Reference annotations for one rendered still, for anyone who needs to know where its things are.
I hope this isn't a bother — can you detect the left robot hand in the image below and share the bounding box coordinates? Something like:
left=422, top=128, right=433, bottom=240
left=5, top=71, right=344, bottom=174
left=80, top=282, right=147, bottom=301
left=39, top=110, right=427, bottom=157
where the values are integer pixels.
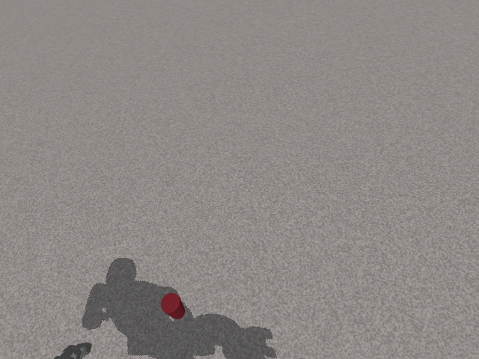
left=54, top=343, right=92, bottom=359

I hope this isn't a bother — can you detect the cup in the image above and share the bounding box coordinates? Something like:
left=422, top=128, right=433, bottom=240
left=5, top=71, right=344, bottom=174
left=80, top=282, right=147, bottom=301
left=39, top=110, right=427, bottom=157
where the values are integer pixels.
left=161, top=293, right=185, bottom=319

